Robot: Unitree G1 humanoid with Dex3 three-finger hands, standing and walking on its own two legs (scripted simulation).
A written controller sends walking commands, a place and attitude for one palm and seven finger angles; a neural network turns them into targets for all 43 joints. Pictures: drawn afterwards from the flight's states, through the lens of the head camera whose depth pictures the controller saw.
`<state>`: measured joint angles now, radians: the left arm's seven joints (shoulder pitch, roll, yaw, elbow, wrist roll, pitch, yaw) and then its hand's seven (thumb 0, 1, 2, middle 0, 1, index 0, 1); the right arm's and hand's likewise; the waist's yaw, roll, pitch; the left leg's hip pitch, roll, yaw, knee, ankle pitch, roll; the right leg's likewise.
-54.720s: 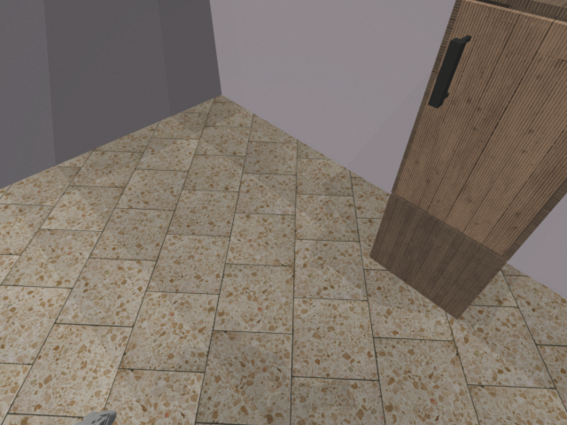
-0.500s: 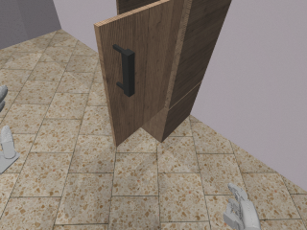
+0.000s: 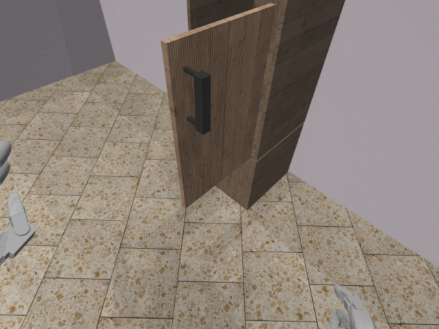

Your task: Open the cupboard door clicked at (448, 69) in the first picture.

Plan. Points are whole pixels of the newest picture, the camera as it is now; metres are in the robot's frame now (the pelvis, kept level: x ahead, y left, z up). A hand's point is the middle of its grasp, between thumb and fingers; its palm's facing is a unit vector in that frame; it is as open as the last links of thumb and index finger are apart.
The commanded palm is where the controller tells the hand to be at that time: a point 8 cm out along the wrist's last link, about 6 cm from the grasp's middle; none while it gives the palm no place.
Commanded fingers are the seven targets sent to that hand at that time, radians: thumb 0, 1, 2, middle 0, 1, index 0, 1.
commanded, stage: stop stepping back and stand still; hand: left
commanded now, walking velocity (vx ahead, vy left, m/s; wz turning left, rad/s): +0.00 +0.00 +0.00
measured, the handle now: (196, 101) +0.59 +0.09 +0.11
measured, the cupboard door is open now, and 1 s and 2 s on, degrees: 90 90 90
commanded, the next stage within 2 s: let the arm hang, fingers relaxed in 0.54 s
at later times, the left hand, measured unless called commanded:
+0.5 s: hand out of the picture +0.19 +0.29 +0.16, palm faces +0.40 -0.79 -0.46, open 7.4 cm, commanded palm +0.13 +0.33 +0.18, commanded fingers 0.00 0.90 0.90 -0.20 -0.30 -0.20 -0.30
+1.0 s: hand out of the picture +0.01 +0.20 -0.17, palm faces -0.01 -0.98 -0.19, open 7.2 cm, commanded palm none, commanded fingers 0.00 0.90 0.90 -0.20 -0.30 -0.20 -0.30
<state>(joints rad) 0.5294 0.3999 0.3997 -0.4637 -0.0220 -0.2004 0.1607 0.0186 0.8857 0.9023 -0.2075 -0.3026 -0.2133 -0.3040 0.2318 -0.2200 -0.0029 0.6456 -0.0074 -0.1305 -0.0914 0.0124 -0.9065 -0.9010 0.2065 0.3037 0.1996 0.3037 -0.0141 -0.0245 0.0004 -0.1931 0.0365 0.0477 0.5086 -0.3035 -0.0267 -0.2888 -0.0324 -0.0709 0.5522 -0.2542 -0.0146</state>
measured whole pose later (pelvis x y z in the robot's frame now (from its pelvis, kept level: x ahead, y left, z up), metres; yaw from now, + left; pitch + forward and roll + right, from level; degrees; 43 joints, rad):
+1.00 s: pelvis -0.03 +0.02 +0.00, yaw +2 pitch -1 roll +0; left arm 0.25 0.20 -0.01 0.90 0.02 0.05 0.00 0.01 0.95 0.90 -0.20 -0.30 -0.21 -0.30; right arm 0.23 -0.28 -0.01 0.96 -0.02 0.03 0.01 0.01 -0.91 -0.90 0.21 0.30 0.20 0.30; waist -0.02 -0.02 0.10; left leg -0.26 0.00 0.03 0.55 -0.27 0.00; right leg -0.32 -0.06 -0.08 0.54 -0.20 0.00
